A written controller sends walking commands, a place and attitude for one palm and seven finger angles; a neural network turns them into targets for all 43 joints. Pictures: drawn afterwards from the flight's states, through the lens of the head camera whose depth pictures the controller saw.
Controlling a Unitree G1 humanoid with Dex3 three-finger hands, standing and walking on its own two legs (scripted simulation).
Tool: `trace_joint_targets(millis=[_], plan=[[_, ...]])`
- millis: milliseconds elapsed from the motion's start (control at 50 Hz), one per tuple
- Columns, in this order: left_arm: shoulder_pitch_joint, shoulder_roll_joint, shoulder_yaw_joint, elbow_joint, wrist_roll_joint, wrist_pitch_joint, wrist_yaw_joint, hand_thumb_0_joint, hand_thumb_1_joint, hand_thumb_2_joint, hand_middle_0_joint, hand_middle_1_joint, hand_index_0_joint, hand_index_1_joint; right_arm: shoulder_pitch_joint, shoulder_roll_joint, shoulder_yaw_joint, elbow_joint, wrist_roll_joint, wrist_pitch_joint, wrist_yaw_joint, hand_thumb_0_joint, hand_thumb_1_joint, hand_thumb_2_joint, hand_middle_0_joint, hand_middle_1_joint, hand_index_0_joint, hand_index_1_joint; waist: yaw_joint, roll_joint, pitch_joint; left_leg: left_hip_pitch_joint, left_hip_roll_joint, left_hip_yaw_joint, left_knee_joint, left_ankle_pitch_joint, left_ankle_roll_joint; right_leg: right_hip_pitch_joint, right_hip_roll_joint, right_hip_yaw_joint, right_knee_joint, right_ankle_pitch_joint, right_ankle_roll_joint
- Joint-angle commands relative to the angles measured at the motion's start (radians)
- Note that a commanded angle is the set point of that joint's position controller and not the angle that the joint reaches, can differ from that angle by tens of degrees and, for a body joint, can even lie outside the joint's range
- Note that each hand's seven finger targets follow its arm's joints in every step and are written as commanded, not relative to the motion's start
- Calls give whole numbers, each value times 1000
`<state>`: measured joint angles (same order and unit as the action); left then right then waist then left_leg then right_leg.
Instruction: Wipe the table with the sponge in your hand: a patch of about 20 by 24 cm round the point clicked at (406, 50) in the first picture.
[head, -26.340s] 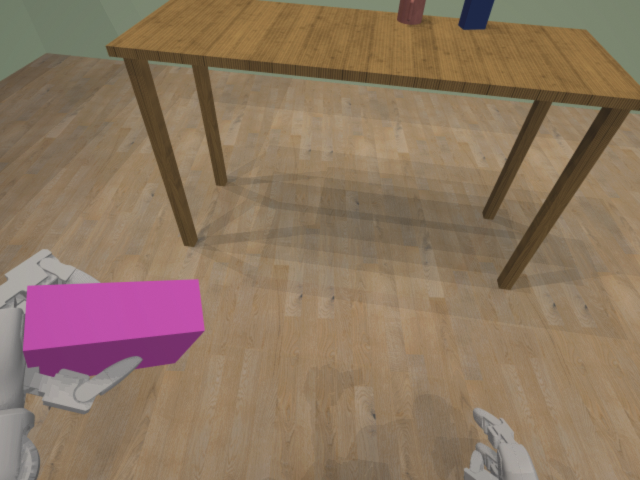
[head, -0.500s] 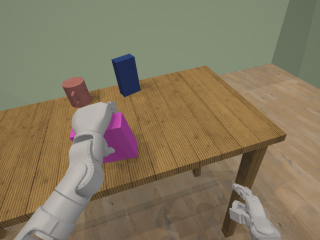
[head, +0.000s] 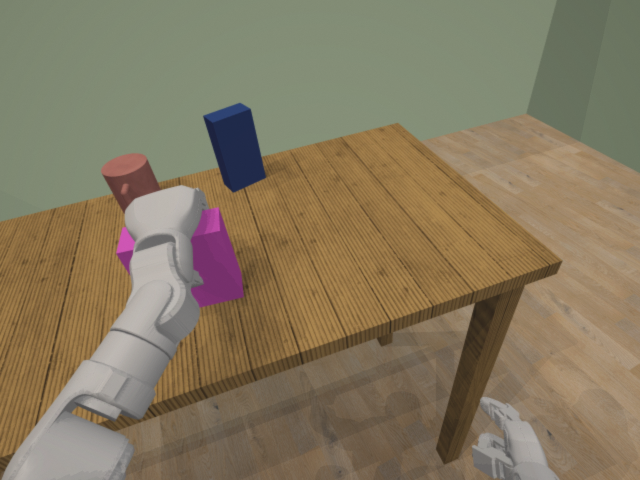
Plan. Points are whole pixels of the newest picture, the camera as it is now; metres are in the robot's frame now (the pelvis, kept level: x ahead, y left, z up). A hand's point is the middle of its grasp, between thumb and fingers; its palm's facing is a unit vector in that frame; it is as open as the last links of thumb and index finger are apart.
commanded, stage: wipe forward along the third lane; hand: left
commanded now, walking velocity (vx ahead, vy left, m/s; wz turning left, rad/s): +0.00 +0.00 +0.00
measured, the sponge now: (192, 275) +0.36 +0.22 +0.10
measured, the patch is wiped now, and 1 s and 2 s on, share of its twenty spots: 0.90 1.00 1.00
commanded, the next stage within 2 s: wipe back along the third lane in 0.92 s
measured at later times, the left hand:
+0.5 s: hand (180, 226) +0.40 +0.24 +0.15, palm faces +0.01 -0.04 -1.00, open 9.6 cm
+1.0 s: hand (176, 206) +0.45 +0.26 +0.15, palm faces -0.02 -0.04 -1.00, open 9.6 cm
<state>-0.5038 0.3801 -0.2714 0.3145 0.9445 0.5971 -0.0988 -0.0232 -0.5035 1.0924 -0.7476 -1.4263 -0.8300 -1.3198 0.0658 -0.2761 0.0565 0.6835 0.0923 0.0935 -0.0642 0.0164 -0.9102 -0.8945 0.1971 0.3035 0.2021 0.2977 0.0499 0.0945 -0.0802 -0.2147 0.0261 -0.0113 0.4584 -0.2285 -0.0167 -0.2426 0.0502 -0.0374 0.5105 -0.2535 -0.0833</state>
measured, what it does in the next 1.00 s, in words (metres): stands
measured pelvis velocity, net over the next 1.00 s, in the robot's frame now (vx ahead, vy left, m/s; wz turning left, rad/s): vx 0.01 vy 0.03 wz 0.00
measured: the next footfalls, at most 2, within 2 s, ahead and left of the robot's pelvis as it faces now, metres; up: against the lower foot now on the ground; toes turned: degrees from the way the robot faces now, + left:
none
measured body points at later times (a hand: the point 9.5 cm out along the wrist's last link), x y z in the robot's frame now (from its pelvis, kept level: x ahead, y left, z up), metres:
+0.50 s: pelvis +0.00 +0.01 +0.00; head -0.02 -0.02 +0.45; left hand +0.40 +0.23 +0.20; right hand +0.18 -0.23 -0.10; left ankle +0.01 +0.16 -0.74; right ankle +0.01 -0.06 -0.74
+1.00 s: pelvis +0.01 +0.03 +0.00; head +0.01 +0.01 +0.45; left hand +0.44 +0.26 +0.20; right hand +0.14 -0.22 -0.12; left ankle +0.01 +0.16 -0.74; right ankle +0.01 -0.06 -0.74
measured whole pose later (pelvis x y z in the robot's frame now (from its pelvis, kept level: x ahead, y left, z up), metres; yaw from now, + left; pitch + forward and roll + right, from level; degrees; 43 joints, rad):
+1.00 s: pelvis +0.01 +0.03 +0.00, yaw +0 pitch +5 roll +0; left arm -0.85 0.40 -0.19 0.84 0.98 0.40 -0.03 0.00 -0.52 1.12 -0.75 -1.41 -0.82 -1.35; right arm 0.19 -0.27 0.03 0.73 0.09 0.12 -0.07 0.01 -0.91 -0.89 0.20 0.30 0.20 0.30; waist -0.01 0.06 -0.11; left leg -0.31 0.01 0.00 0.45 -0.23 0.00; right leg -0.31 0.03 -0.03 0.45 -0.23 -0.04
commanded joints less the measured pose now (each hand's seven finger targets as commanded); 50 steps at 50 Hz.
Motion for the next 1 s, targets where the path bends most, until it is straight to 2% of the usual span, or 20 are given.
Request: trace_joint_targets(millis=[0,40,80,120,140,200,240,280,340,380,460,500,540,580,640,760,840,860,900,980], plan=[[-248,140,54,-10,16,-19,27,0,100,1300,-1200,-1600,-1200,-1600,-204,-93,-31,-178,1,-47,-3,0,-900,-900,200,300,200,300,8,-185,-131,-38,-61,46,-17,84,57,80,-58,90,-136,137,47],[-278,202,105,7,27,-29,33,0,100,1300,-1200,-1600,-1200,-1600,-197,-102,-32,-172,0,-43,-7,0,-900,-900,200,300,200,300,8,-193,-135,-45,-59,37,-23,76,55,77,-55,95,-137,125,42],[-291,136,49,10,28,-36,35,0,100,1300,-1200,-1600,-1200,-1600,-193,-94,-34,-177,5,-45,-6,0,-900,-900,200,300,200,300,0,-181,-141,-37,-61,43,-19,88,57,68,-55,76,-129,146,44],[-292,136,52,40,30,-37,40,0,100,1300,-1200,-1600,-1200,-1600,-183,-97,-36,-173,3,-42,-8,0,-900,-900,200,300,200,300,2,-178,-145,-39,-63,46,-20,80,57,65,-55,76,-133,135,45],[-296,173,89,46,30,-42,44,0,100,1300,-1200,-1600,-1200,-1600,-179,-100,-36,-172,2,-42,-8,0,-900,-900,200,300,200,300,3,-190,-151,-42,-60,38,-21,84,56,70,-51,79,-131,144,42],[-331,148,59,103,29,-40,46,0,100,1300,-1200,-1600,-1200,-1600,-169,-103,-36,-161,5,-36,-12,0,-900,-900,200,300,200,300,-9,-193,-120,-55,-60,48,-21,67,56,48,-54,73,-138,129,48],[-387,211,100,133,31,-45,45,0,100,1300,-1200,-1600,-1200,-1600,-166,-106,-33,-157,3,-35,-19,0,-900,-900,200,300,200,300,-10,-201,-120,-65,-57,37,-31,43,56,43,-54,82,-150,79,47],[-450,193,68,189,46,-57,45,0,100,1300,-1200,-1600,-1200,-1600,-143,-105,-35,-146,4,-39,-24,0,-900,-900,200,300,200,300,-24,-185,-125,-67,-58,44,-28,33,55,28,-56,74,-147,47,47],[-455,201,84,214,54,-81,45,0,100,1300,-1200,-1600,-1200,-1600,-130,-102,-37,-155,5,-37,-21,0,-900,-900,200,300,200,300,-17,-151,-153,-62,-57,33,-35,48,54,35,-52,67,-143,68,38],[-472,158,50,227,59,-100,48,0,100,1300,-1200,-1600,-1200,-1600,-106,-102,-43,-155,3,-37,-16,0,-900,-900,200,300,200,300,-24,-139,-181,-53,-60,38,-23,69,58,44,-51,58,-130,118,37],[-498,213,96,283,58,-128,61,0,100,1300,-1200,-1600,-1200,-1600,-87,-110,-45,-148,2,-30,-18,0,-900,-900,200,300,200,300,-29,-172,-165,-78,-55,35,-30,60,59,47,-51,60,-134,116,41],[-515,176,67,297,55,-131,65,0,100,1300,-1200,-1600,-1200,-1600,-83,-107,-46,-146,5,-30,-17,0,-900,-900,200,300,200,300,-32,-146,-147,-76,-56,37,-38,41,58,24,-50,54,-144,81,40],[-542,220,107,307,52,-142,72,0,100,1300,-1200,-1600,-1200,-1600,-73,-108,-48,-144,2,-32,-19,0,-900,-900,200,300,200,300,-28,-161,-176,-76,-55,31,-41,55,59,40,-47,55,-146,95,39],[-573,188,72,349,61,-144,78,0,100,1300,-1200,-1600,-1200,-1600,-57,-110,-51,-132,3,-31,-20,0,-900,-900,200,300,200,300,-42,-161,-160,-78,-55,35,-43,44,59,20,-47,47,-146,79,41],[-602,232,111,370,63,-157,83,0,100,1300,-1200,-1600,-1200,-1600,-40,-111,-54,-125,0,-31,-20,0,-900,-900,200,300,200,300,-38,-151,-199,-75,-55,30,-43,68,60,45,-47,54,-145,119,36],[-628,233,110,443,78,-177,89,0,100,1300,-1200,-1600,-1200,-1600,-1,-118,-61,-109,-4,-26,-17,0,-900,-900,200,300,200,300,-47,-151,-214,-77,-53,31,-43,95,62,55,-44,41,-133,162,35],[-637,181,87,425,68,-192,91,0,100,1300,-1200,-1600,-1200,-1600,-1,-113,-65,-116,-4,-23,-12,0,-900,-900,200,300,200,300,-51,-150,-226,-67,-51,29,-43,128,63,52,-41,35,-132,216,31],[-607,220,119,451,72,-189,97,0,100,1300,-1200,-1600,-1200,-1600,12,-121,-67,-108,-6,-20,-10,0,-900,-900,200,300,200,300,-44,-157,-233,-68,-50,30,-39,132,64,64,-40,35,-126,224,33],[-651,207,103,451,71,-188,101,0,100,1300,-1200,-1600,-1200,-1600,17,-120,-67,-102,-6,-18,-11,0,-900,-900,200,300,200,300,-57,-168,-227,-69,-52,34,-38,132,64,55,-41,31,-128,233,35],[-711,265,129,515,74,-187,102,0,100,1300,-1200,-1600,-1200,-1600,24,-126,-63,-84,-6,-16,-18,0,-900,-900,200,300,200,300,-63,-155,-204,-82,-50,33,-48,113,63,36,-42,34,-134,189,37]])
